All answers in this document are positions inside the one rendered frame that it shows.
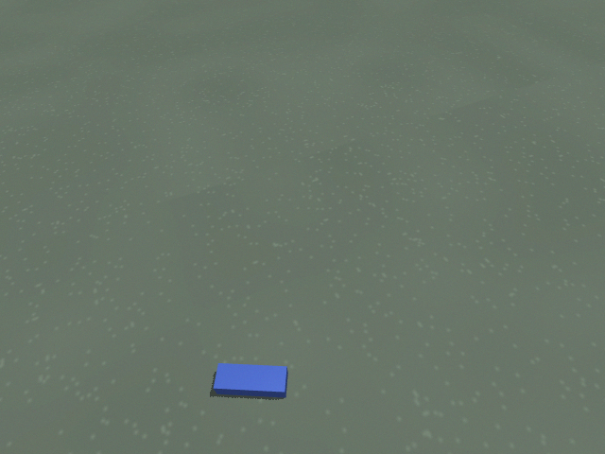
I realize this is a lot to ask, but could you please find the carton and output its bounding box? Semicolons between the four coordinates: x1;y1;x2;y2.
214;363;288;398

